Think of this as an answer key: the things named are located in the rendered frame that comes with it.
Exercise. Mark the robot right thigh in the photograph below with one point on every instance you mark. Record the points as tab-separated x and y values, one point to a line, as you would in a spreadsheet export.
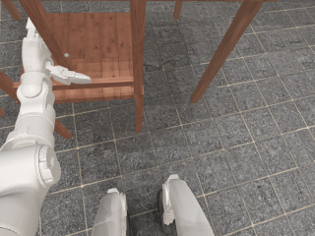
190	219

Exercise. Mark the left robot forearm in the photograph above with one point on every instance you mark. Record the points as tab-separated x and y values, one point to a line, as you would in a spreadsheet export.
36	120

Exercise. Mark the chair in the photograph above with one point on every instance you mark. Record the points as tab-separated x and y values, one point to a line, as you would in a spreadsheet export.
107	47

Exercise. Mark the robot left upper arm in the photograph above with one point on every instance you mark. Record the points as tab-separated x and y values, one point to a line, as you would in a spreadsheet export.
26	174

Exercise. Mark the robot left thigh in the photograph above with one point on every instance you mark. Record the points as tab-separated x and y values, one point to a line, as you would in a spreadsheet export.
111	211

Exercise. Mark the robot thigh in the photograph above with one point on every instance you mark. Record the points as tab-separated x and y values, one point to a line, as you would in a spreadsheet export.
190	219
111	211

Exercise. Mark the left robot hand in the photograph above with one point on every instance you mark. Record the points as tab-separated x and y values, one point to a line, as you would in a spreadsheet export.
35	54

